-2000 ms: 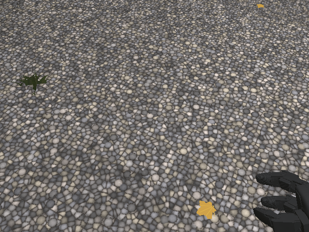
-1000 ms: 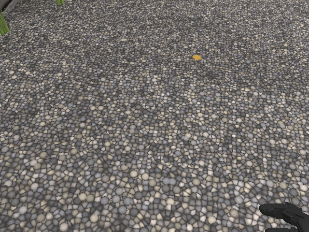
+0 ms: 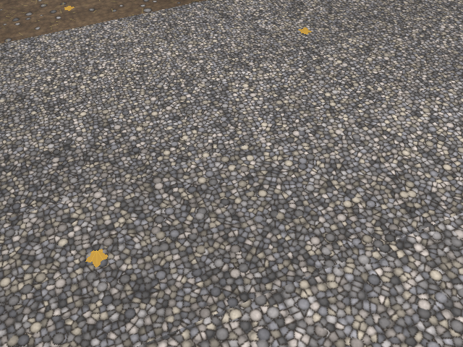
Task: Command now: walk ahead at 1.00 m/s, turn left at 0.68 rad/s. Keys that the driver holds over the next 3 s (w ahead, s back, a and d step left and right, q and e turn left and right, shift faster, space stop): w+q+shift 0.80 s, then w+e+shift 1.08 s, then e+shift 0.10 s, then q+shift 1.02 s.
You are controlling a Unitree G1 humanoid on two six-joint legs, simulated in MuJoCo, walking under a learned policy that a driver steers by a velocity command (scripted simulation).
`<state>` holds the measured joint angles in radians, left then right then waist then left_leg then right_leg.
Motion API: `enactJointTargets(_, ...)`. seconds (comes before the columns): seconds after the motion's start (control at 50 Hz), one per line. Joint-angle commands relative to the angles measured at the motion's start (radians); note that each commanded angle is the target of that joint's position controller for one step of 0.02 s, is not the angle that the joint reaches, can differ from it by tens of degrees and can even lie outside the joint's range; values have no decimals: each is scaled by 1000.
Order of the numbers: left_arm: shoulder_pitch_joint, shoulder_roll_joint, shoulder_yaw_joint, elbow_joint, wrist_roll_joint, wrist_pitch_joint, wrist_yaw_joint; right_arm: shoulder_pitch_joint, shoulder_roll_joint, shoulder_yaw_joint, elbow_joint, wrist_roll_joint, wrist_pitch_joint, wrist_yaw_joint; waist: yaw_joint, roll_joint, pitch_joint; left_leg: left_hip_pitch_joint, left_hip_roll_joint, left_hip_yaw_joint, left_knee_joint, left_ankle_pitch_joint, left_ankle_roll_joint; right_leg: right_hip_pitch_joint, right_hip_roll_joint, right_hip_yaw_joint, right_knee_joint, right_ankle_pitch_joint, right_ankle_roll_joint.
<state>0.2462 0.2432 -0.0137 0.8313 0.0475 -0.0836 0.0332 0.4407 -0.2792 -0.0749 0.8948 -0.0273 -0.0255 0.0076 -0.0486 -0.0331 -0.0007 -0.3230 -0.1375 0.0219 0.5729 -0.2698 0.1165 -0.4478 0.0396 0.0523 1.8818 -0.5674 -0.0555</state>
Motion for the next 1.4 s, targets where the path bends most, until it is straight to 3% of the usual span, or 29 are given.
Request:
enactJointTargets(0.02,-183,107,5,-170,60,-17,-36,224,-181,-33,6,-10,-31,-20,-2,-140,36,305,459,-769,-229,11,294,-607,-115,74,-163,-84,1)
enactJointTargets(0.08,-340,56,-33,-263,11,3,-60,-17,-118,-2,-32,17,-59,-25,90,62,227,-343,173,-401,-481,71,150,-105,-132,-32,-925,507,61)
enactJointTargets(0.16,-278,86,-17,-219,-21,10,-52,41,-164,-37,-30,65,-73,11,41,65,94,-105,187,-363,-402,503,114,158,-70,-57,-1197,731,62)
enactJointTargets(0.24,-48,172,38,-170,-34,-8,-18,91,-200,-51,-20,37,-28,-1,129,46,-90,168,149,-359,94,710,31,415,-8,-43,-1341,430,34)
enactJointTargets(0.26,167,234,60,-147,-12,-20,-4,64,-138,-35,-55,34,-34,2,225,-7,-241,20,119,-299,420,557,23,670,-198,169,-1313,123,-13)
enactJointTargets(0.28,218,284,77,-148,9,-17,-2,148,-11,-10,-92,62,-40,-3,166,-237,-425,-278,10,-187,787,-209,2,941,-489,672,-1452,-236,-112)
enactJointTargets(0.3,158,272,93,-139,-16,-6,-1,72,-79,-9,-120,47,-38,-4,158,-292,-375,-446,56,-148,885,-164,12,858,-496,879,-1566,-261,-163)
enactJointTargets(0.34,54,126,72,-132,-1,1,-13,-78,-125,-25,-110,9,-19,2,151,-61,-76,-434,165,-128,753,-22,1,538,-402,478,-1532,36,-128)
enactJointTargets(0.38,78,117,72,-81,0,-5,-18,-119,-77,-21,-132,-14,17,25,101,-74,25,-359,214,-126,687,-30,-19,354,-356,286,-1564,268,-115)
enactJointTargets(0.46,75,148,86,-40,-46,-36,-39,-232,-74,-16,-193,-12,64,65,54,-36,65,-419,286,-123,498,42,-34,347,-383,96,-1638,539,-119)
enactJointTargets(0.52,159,175,96,16,-18,-50,-30,-287,-99,-21,-213,-20,72,76,66,-15,34,-474,254,-39,570,271,-4,446,-362,-97,-1576,727,-93)
enactJointTargets(0.6,131,146,73,63,-8,-93,-12,-428,-65,-4,-217,1,20,125,30,23,137,-168,205,43,159,918,32,199,-234,-310,-1604,268,43)
enactJointTargets(0.7,250,213,71,111,-20,-38,-6,-318,-98,0,-113,-35,27,45,-2,16,84,59,94,216,22,786,53,426,-248,-404,-1107,917,49)
enactJointTargets(0.74,257,200,71,138,-9,-1,9,10,-132,-26,-2,-37,42,12,-129,-20,-49,377,106,154,-85,754,84,404,-267,-341,-606,1105,40)
enactJointTargets(0.78,57,149,91,68,-2,32,2,165,-312,-81,83,-19,27,-9,-218,223,120,642,210,-22,-178,928,170,-167,-39,-270,146,-200,36)
enactJointTargets(0.8,198,106,66,-21,-12,3,4,171,-402,-83,90,-7,11,-15,-37,290,-12,946,336,-161,166,1496,183,-480,-103,-114,46,-148,56)
enactJointTargets(0.84,140,172,61,-18,8,-20,-6,127,-243,-49,48,4,3,-13,-42,-39,-80,820,361,-337,-49,685,206,-535,-179,-41,-266,95,14)
enactJointTargets(0.86,109,139,61,-26,14,-23,-8,37,-237,-48,35,-7,-2,-25,1,3,-111,694,442,-529,-156,353,279,-516,-166,-21,-264,149,27)
enactJointTargets(0.92,-9,126,64,-51,-1,34,-29,-94,-158,-14,18,-2,-59,-34,113,-88,142,-9,466,-495,-266,327,277,-236,-269,64,-654,180,126)
enactJointTargets(1.0,-54,92,57,-33,-44,26,-61,-130,-151,-15,22,17,-100,-12,98,54,148,-136,282,-146,-376,353,131,136,-171,-106,-1053,533,-8)
enactJointTargets(1.04,-23,113,79,-15,-32,35,-71,-111,-179,-18,33,33,-101,1,104,34,134,-32,259,-12,-289,823,75,279,-53,-176,-1068,538,-74)
enactJointTargets(1.08,470,175,130,143,-34,42,-72,-250,-213,-26,-2,11,-84,-16,369,77,-84,-43,235,103,288,1140,12,664,67,-240,-1025,486,-106)
enactJointTargets(1.1,681,228,158,202,-54,64,-71,-303,-182,-26,17,4,-78,-18,493,-51,-132,-164,81,153,911,524,-34,769,10,-79,-1103,321,-175)
enactJointTargets(1.12,553,232,134,185,-52,71,-77,-180,-15,15,-62,9,-88,3,272,-452,-161,-455,-48,15,1240,-263,-66,800,-200,497,-1360,169,-310)
enactJointTargets(1.14,329,192,120,114,-50,70,-69,-160,-24,36,-122,8,-99,0,151,-320,-93,-595,20,-75,1113,-188,-55,735,-301,842,-1646,51,-363)
enactJointTargets(1.18,191,154,122,68,-22,61,-49,-281,-101,19,-101,-5,-84,-7,97,110,104,-423,145,-106,830,-66,-53,336,-263,685,-1622,-40,-310)
enactJointTargets(1.26,166,172,113,56,-59,3,-36,-386,-69,33,-165,-32,-13,-13,33,12,151,-200,204,-91,400,-17,-135,44,-115,413,-1645,312,-283)
enactJointTargets(1.32,245,200,134,54,-41,0,-43,-407,-39,47,-144,-33,-26,26,88,24,68,-162,201,-17,362,288,-118,140,-110,320,-1599,643,-265)
enactJointTargets(1.4,346,129,113,88,-40,-12,-33,-632,-4,49,-244,-39,-62,45,200,39,67,-224,155,-21,62,669,-94,197,-35,350,-1480,364,-190)
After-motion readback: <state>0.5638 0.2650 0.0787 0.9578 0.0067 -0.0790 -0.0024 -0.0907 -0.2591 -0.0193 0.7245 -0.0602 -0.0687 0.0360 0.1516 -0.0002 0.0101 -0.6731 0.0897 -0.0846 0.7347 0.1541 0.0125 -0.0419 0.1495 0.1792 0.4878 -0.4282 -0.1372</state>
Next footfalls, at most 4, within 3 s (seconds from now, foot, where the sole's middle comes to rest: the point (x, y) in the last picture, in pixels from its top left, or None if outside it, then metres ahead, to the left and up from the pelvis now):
0.26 right None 0.49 -0.11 -0.76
0.76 left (149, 288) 0.78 0.28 -0.94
1.08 right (117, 201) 1.16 0.44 -0.94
1.58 left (47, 185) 1.41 0.83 -1.11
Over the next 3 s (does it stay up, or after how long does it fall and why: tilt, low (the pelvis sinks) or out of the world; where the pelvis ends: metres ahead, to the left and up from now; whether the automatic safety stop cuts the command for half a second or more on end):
stays up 2.13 0.86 -0.50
